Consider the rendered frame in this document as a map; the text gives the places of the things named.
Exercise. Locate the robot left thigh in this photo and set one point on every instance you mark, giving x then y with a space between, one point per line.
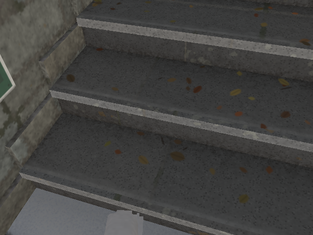
124 223

